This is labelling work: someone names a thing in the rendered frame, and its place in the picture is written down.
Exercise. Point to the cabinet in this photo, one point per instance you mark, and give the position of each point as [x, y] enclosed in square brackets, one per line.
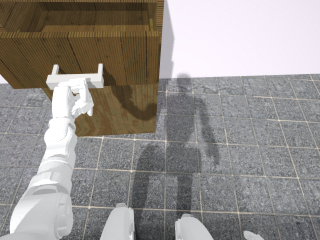
[118, 109]

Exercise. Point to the left robot thigh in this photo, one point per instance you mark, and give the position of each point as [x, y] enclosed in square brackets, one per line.
[119, 224]

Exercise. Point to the right robot thigh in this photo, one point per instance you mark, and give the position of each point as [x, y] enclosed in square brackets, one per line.
[190, 228]

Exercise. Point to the left robot upper arm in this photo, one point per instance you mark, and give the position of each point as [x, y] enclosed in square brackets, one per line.
[42, 217]

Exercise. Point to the drawer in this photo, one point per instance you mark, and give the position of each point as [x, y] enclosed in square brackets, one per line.
[78, 36]

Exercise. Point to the handle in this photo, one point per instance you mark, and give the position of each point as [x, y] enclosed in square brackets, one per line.
[94, 80]

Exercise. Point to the robot right hand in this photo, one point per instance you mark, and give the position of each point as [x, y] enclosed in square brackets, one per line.
[251, 236]

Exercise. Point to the robot thigh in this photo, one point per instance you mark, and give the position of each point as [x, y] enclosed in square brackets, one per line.
[190, 228]
[119, 224]

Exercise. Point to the robot left hand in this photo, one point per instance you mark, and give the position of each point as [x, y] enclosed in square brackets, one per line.
[63, 99]

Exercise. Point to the robot left forearm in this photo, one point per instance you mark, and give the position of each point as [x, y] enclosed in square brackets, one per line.
[57, 165]

